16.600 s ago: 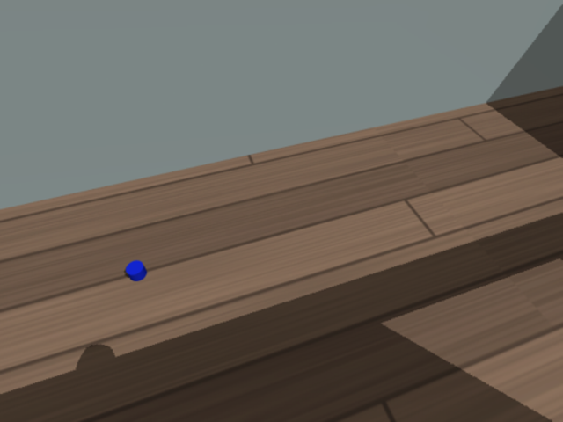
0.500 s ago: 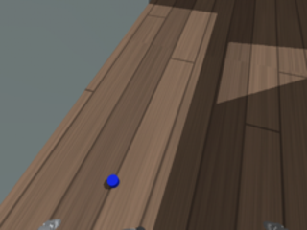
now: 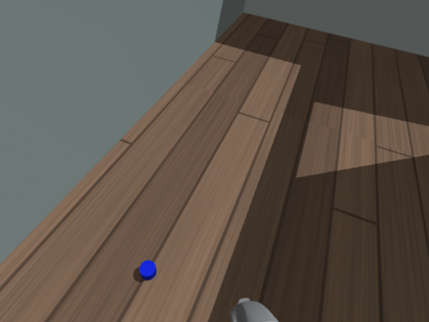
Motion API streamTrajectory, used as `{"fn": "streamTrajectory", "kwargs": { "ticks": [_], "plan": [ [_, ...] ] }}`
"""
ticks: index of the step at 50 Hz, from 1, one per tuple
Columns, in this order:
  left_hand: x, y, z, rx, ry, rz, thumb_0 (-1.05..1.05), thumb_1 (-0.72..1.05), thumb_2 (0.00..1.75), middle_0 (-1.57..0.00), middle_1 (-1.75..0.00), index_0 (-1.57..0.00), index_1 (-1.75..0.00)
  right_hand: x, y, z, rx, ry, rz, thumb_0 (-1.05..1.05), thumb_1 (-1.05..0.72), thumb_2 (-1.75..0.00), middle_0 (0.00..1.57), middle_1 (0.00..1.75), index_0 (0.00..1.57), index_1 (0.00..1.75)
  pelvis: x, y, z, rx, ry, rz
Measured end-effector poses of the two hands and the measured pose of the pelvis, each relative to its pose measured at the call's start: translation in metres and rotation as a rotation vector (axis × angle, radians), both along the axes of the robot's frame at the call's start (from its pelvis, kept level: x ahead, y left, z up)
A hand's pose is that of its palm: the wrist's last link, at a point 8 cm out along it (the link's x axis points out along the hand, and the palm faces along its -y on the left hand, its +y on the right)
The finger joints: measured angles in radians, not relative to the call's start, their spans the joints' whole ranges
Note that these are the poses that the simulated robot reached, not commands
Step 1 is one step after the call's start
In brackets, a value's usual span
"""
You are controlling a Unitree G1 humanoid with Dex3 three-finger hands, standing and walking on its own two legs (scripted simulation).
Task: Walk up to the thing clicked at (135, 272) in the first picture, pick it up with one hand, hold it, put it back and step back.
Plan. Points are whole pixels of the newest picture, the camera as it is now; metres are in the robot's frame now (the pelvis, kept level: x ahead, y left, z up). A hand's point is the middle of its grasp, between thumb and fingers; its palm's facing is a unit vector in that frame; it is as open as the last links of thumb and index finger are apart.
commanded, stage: walk up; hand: left
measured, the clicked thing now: (148, 270) +0.48 +0.23 -0.74
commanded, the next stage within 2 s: stand in 1.66 s
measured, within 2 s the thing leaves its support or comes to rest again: neither
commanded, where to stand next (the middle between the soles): +0.08 +0.00 m, yaw -1 degrees
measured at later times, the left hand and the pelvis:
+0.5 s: hand out of the picture +0.12 +0.27 -0.16, palm faces +0.04 -0.89 -0.46, open 7.3 cm; pelvis -0.02 +0.00 -0.03, yaw +3 degrees
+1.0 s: hand out of the picture -0.01 +0.27 -0.16, palm faces -0.10 -0.94 -0.32, open 7.3 cm; pelvis -0.05 -0.01 +0.01, yaw -3 degrees
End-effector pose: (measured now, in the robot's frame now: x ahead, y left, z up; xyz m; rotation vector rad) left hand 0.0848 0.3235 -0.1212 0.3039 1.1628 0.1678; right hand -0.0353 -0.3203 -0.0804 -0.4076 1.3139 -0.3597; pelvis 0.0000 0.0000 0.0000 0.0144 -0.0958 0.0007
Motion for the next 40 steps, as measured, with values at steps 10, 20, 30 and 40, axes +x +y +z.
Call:
{"fn": "streamTrajectory", "kwargs": {
  "ticks": [10, 20, 30, 40],
  "plan": [
    [0.027, -0.049, -0.017, 0.03, 0.057, -0.011, 0.0, 0.91, 0.9, -0.2, -0.3, -0.2, -0.3, 0.075, -0.051, -0.038, 0.007, -0.027, 0.009, 0.01, -0.9, -0.9, 0.2, 0.3, 0.2, 0.3, 0.02, -0.031, -0.023, -0.04, 0.023, -0.038],
    [0.039, -0.056, 0.005, 0.085, -0.089, -0.015, 0.0, 0.9, 0.9, -0.21, -0.31, -0.21, -0.3, 0.14, -0.013, -0.062, 0.13, -0.133, 0.134, 0.0, -0.9, -0.9, 0.2, 0.3, 0.2, 0.3, 0.0, -0.023, -0.023, -0.029, 0.037, 0.009],
    [-0.006, 0.034, -0.011, 0.171, -0.135, 0.052, 0.0, 0.9, 0.9, -0.2, -0.3, -0.21, -0.3, 0.083, 0.024, -0.059, 0.087, -0.096, 0.177, 0.0, -0.9, -0.9, 0.2, 0.3, 0.2, 0.3, -0.052, 0.019, -0.044, -0.009, 0.016, 0.038],
    [-0.098, 0.037, -0.01, 0.054, 0.105, 0.039, 0.0, 0.91, 0.9, -0.2, -0.3, -0.2, -0.3, 0.007, 0.02, 0.006, -0.006, -0.07, 0.084, 0.01, -0.89, -0.9, 0.21, 0.3, 0.21, 0.3, -0.063, 0.022, -0.001, -0.039, 0.063, 0.003]
  ]
}}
